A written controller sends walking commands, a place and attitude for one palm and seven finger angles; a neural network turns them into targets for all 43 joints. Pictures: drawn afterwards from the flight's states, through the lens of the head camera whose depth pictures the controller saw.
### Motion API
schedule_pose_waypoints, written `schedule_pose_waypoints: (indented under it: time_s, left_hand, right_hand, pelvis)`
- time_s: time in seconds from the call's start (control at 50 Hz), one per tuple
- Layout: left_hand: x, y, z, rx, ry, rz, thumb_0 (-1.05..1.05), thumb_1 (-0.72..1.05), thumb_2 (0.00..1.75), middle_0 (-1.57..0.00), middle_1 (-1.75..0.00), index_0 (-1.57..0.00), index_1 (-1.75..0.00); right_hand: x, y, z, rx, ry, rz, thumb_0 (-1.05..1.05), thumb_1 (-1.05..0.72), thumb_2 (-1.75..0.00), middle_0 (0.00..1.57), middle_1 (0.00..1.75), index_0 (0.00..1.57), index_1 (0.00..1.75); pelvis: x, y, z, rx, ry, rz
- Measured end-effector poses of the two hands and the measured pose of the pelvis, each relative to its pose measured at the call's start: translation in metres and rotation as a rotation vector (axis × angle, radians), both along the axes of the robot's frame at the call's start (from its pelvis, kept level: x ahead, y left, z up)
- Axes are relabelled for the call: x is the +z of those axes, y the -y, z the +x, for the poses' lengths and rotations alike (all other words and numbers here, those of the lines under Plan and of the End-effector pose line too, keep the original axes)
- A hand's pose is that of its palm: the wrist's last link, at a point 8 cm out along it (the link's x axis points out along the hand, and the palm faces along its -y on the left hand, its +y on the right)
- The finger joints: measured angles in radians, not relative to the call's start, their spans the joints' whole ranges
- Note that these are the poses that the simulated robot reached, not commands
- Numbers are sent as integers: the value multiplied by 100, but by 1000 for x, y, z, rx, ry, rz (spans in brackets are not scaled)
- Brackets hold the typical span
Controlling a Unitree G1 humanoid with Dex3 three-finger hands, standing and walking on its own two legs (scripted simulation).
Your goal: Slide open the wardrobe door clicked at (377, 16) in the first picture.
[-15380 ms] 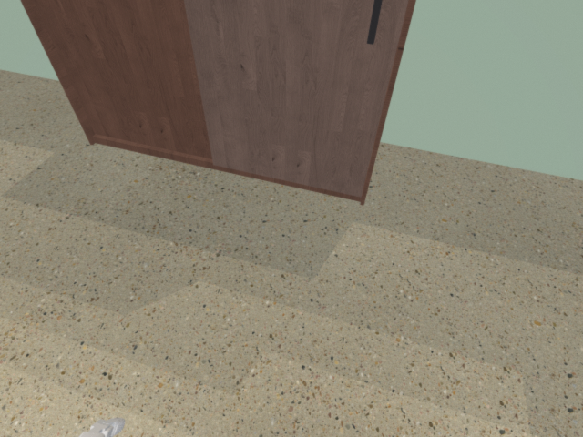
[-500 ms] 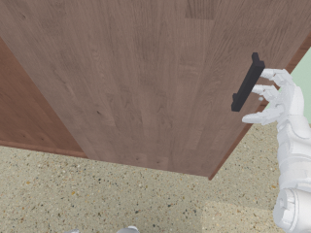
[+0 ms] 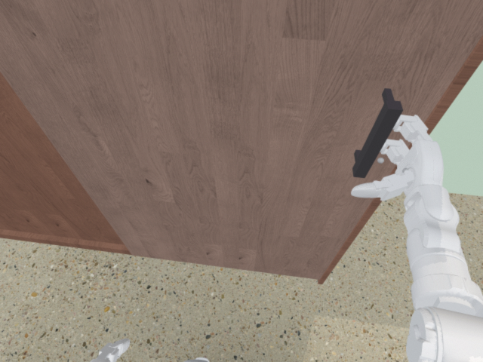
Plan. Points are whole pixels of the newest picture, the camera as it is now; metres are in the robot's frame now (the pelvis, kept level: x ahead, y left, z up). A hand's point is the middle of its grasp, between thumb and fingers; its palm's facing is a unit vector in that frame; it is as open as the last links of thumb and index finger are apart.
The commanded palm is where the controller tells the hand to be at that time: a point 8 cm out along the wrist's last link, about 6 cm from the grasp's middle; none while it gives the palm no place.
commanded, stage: slide the fingers in behind the handle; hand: right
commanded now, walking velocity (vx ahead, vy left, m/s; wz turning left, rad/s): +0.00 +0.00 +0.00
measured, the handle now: (372, 135) +0.49 -0.17 +0.11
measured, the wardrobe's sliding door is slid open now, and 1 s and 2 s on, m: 0.00 0.00 0.00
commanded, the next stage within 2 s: grip the handle and tug to test in 1.00 s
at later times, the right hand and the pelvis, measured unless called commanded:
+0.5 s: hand (366, 155) +0.44 -0.15 +0.11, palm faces +0.01 +1.00 +0.00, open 14.0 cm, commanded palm +0.41 -0.21 +0.11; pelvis +0.00 +0.01 +0.00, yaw +0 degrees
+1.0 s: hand (368, 159) +0.44 -0.16 +0.11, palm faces +0.03 +1.00 -0.01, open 14.0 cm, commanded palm +0.41 -0.21 +0.11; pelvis -0.01 +0.00 +0.00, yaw +0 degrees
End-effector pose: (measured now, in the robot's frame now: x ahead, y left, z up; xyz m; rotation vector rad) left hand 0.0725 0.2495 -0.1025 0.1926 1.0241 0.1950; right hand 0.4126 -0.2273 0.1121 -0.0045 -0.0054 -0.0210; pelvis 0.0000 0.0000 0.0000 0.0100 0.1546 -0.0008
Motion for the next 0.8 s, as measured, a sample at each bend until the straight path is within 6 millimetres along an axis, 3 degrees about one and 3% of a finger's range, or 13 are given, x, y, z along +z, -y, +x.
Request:
schedule_pose_waypoints:
  time_s: [0.32,0.52,0.8]
  left_hand:
    - [-1,-14,-8,13,-27,18,0,90,90,-20,-30,-20,-30]
    - [-4,-12,-15,24,-34,4,0,90,90,-20,-30,-20,-30]
    - [-5,-7,-14,21,-31,-10,0,90,90,-20,-30,-20,-30]
  right_hand:
    - [0,-8,2,12,-8,-6,-1,50,-30,30,120,30,120]
    - [1,-23,8,13,6,-2,-1,50,-30,30,120,30,120]
    - [3,-24,0,9,16,-10,-1,50,-30,30,120,30,120]
  pelvis:
    - [0,-7,-1,-8,-3,-2]
    - [0,-7,-2,-1,-8,-5]
    - [1,-5,-2,0,4,-4]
